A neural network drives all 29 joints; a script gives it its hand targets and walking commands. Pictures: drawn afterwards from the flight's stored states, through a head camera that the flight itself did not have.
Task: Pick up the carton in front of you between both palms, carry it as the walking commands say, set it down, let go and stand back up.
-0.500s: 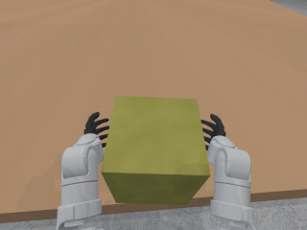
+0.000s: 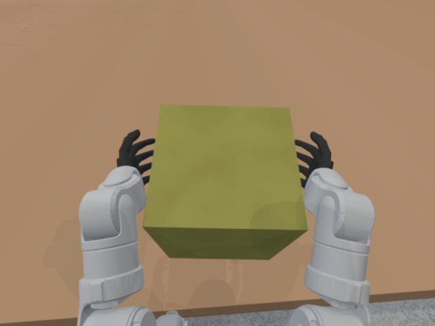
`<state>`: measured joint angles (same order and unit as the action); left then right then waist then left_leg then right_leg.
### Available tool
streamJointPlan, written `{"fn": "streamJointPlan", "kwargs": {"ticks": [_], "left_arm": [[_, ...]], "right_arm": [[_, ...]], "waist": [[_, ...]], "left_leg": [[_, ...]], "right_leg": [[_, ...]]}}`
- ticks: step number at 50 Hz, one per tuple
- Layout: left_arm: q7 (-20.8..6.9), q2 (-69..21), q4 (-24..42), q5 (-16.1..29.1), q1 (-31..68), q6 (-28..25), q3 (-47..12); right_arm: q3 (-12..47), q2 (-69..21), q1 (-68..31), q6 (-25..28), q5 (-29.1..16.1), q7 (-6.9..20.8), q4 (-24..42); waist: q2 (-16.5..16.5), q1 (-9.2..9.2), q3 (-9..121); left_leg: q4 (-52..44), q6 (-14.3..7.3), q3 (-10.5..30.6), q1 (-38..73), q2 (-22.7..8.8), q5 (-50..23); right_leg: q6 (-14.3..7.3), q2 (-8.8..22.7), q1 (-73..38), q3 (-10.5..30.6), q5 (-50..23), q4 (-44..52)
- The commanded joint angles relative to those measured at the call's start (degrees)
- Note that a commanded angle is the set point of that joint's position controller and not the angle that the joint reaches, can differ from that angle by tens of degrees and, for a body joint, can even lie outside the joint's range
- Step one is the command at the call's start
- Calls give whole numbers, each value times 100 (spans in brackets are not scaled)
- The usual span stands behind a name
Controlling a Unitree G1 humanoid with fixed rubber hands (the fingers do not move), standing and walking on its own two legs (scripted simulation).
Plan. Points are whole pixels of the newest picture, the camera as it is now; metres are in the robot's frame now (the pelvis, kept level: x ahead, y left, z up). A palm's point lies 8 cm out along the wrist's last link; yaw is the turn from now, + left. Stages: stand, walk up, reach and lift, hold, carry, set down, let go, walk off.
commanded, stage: carry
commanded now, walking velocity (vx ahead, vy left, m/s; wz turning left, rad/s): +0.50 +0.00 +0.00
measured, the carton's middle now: (222, 192) +0.35 +0.01 +0.07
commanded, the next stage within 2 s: none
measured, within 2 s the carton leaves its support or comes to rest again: neither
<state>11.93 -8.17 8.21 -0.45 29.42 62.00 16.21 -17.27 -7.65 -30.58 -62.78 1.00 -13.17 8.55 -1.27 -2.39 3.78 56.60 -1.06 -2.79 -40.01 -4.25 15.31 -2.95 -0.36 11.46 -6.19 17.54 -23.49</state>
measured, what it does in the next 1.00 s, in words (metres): climbs: left foot, then right foot 0.14 m higher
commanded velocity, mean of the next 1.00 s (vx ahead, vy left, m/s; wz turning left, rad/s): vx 0.50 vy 0.00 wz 0.00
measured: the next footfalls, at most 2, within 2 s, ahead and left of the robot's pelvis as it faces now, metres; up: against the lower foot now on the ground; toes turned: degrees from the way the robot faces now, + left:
left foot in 0.10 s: +0.19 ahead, +0.12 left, +0.00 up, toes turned +7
right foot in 0.54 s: +0.56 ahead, -0.05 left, +0.14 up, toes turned -4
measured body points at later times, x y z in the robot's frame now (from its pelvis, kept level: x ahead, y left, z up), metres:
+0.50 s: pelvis +0.30 +0.03 +0.00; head +0.33 +0.06 +0.45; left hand +0.66 +0.19 +0.12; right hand +0.65 -0.12 +0.14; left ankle +0.15 +0.12 -0.74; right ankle +0.47 -0.06 -0.56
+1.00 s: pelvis +0.66 +0.04 +0.14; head +0.64 +0.02 +0.58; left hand +1.01 +0.19 +0.32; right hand +1.01 -0.13 +0.30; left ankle +0.83 +0.17 -0.56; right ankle +0.52 -0.05 -0.60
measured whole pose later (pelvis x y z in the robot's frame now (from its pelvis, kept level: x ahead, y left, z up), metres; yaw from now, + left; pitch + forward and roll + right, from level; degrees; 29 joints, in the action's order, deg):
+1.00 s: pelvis +0.66 +0.04 +0.14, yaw +0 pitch +4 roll +1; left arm 12.9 -7.8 3.8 -3.0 37.1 67.9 17.8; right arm -18.5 -4.5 -35.8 -68.3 1.8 -13.4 5.1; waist -1.5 -1.0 8.3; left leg 36.9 -3.1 -6.2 -39.3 -3.9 1.3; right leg -2.4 -0.9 1.3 -4.3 22.5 -19.4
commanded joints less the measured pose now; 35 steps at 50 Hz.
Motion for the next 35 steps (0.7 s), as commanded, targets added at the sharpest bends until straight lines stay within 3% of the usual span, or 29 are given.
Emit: {"fn": "streamJointPlan", "kwargs": {"ticks": [1,3,4,5,6,7,8,9,10,11,12,13,16,17,19,21,22,23,24,25,26,27,28,29,30,31,32,34,35], "left_arm": [[-7,-3570,452,1012,3155,-72,-3385],[-22,-3586,410,963,3068,-47,-3396],[-29,-3598,418,968,3055,-36,-3422],[-33,-3628,434,966,3092,-34,-3466],[-41,-3700,438,966,3117,-31,-3493],[-36,-3745,576,989,3238,-56,-3544],[-19,-3665,728,960,3331,-95,-3541],[16,-3579,680,795,3219,-102,-3420],[60,-3455,332,729,2740,-36,-3255],[109,-3431,339,629,2516,-68,-3115],[120,-3497,621,633,2755,-95,-3090],[120,-3588,654,639,2954,-114,-3097],[127,-3481,803,594,3085,-255,-3141],[146,-3422,818,541,3083,-261,-3162],[188,-3292,695,480,2917,-218,-3208],[209,-3187,701,523,2859,-169,-3280],[212,-3150,527,466,2733,-133,-3197],[213,-3194,476,504,2641,-123,-3232],[218,-3321,423,529,2745,-101,-3302],[209,-3447,429,646,2798,-94,-3412],[178,-3590,489,793,2868,-93,-3536],[137,-3747,619,965,3079,-110,-3676],[93,-3850,681,1055,3082,-122,-3796],[64,-3776,818,1072,3265,-175,-3912],[41,-3951,722,1195,3129,-174,-3964],[6,-3985,807,1371,3229,-174,-4064],[-35,-4036,982,1508,3514,-200,-4201],[-133,-4267,1048,1721,3923,-148,-4329],[-158,-4284,1013,1807,3984,-113,-4390]], "right_arm": [[3192,-3606,-2744,64,-597,20,89],[3201,-3579,-2760,54,-565,45,99],[3211,-3587,-2764,58,-583,59,127],[3213,-3570,-2755,63,-584,69,116],[3200,-3540,-2711,81,-571,70,41],[3243,-3631,-2737,106,-623,77,95],[3301,-3732,-2571,110,-682,105,98],[3411,-3808,-2516,117,-745,144,65],[3417,-3581,-2487,140,-825,103,64],[3493,-3593,-2658,184,-961,99,333],[3644,-3808,-2869,232,-1096,138,548],[3781,-3922,-3125,262,-1223,180,741],[4016,-3978,-3355,356,-1491,287,1066],[4011,-3875,-3352,375,-1530,303,1064],[3906,-3605,-3072,346,-1488,299,841],[3745,-3368,-2775,302,-1399,280,778],[3644,-3329,-2573,281,-1346,253,593],[3584,-3287,-2540,273,-1302,227,554],[3538,-3288,-2553,253,-1233,212,494],[3477,-3312,-2531,238,-1186,207,545],[3406,-3348,-2520,235,-1095,200,677],[3320,-3296,-2587,251,-982,177,784],[3223,-3203,-2690,273,-810,147,881],[3067,-3259,-2336,278,-631,126,796],[2816,-3010,-2346,262,-517,86,802],[2738,-3021,-2298,240,-456,71,643],[2666,-3057,-2369,235,-376,91,655],[2656,-3135,-2740,191,-379,98,590],[2637,-3146,-2739,166,-350,84,528]], "waist": [[940,-117,1595],[1137,-170,1578],[1050,-121,1603],[965,70,1678],[770,344,1849],[238,763,2168],[69,1034,2507],[-553,924,2083],[-1542,735,2694],[-1027,895,3132],[-389,840,2769],[-120,768,2358],[5,650,1795],[-313,716,1711],[-460,716,1300],[-355,539,747],[-290,476,720],[-316,439,722],[-760,273,1056],[-1226,91,1554],[-1511,-212,2143],[-1686,-632,2601],[-1245,-908,3189],[1023,-568,3544],[1680,-425,4008],[1029,-383,3618],[482,-376,3063],[156,-192,2330],[30,-253,2166]], "left_leg": [[-563,-40,-305,-513,114,-266],[-550,-229,-471,-550,205,-203],[-751,-330,-457,-420,215,-249],[-1268,-439,-545,197,319,-435],[-1944,-455,-901,1130,698,-814],[-3016,-358,-1245,2732,1025,-1682],[-3646,-294,-882,4447,633,-2349],[-3171,-560,762,5874,-642,-4833],[-2356,-1374,2163,6994,-1500,-7498],[-2705,-1931,2703,7008,-1807,-5574],[-3062,-1945,2913,6382,-1741,-3305],[-3253,-1756,2830,6104,-1669,-2216],[-3464,-1326,2156,5375,-1449,-1160],[-3645,-1402,2087,5339,-1459,-933],[-4001,-1347,1820,5182,-1422,-614],[-4629,-1123,1154,4476,-938,-353],[-5154,-1171,618,3706,-795,-1283],[-5356,-1157,40,2974,-578,-2387],[-5009,-1063,-282,2918,-582,-5313],[-4275,-969,-472,3333,-665,-7932],[-3324,-835,-562,3750,-665,-9265],[-1908,-652,-534,3931,-601,-9732],[-41,-530,-324,3624,-451,-8411],[2563,-106,0,1661,772,-2835],[4632,-133,1116,1077,1311,-387],[5305,-296,1586,262,1149,-97],[5236,-413,1389,-322,888,215],[4645,-542,1167,-743,421,464],[4329,-519,1201,-718,304,792]], "right_leg": [[-891,1275,-1769,1043,-2584,298],[-920,1369,-1947,1077,-3259,7],[-871,1400,-1979,1010,-4030,-203],[-703,1269,-1756,672,-4976,-560],[-474,937,-1560,185,-6125,-1362],[-196,717,-1020,-74,-6197,-2794],[0,566,168,25,-4509,-3869],[110,30,2405,244,245,-5095],[107,-300,3531,555,1080,-6528],[43,-162,4045,940,913,-7403],[25,25,4487,1005,785,-7676],[-59,93,4978,893,831,-8035],[-242,277,5652,641,950,-8504],[-272,231,6036,383,1061,-9117],[-310,350,6725,255,1396,-9261],[-378,601,6266,14,1552,-7714],[-403,617,5092,-249,1325,-6438],[-426,392,3832,-741,958,-5350],[-544,40,2807,-1099,452,-4976],[-644,-312,2178,-1221,405,-4731],[-675,-582,1505,-1220,243,-4231],[-610,-734,746,-901,-44,-3175],[-633,-648,-281,30,281,-2365],[-1599,1078,-1351,3734,-197,-692],[-2217,1669,-1562,5598,-1659,8],[-2076,1574,-1749,5088,-1870,-522],[-1858,1468,-1515,4546,-1794,-744],[-1398,1328,-951,3490,-1033,-689],[-1244,1391,-802,3228,-825,-570]]}}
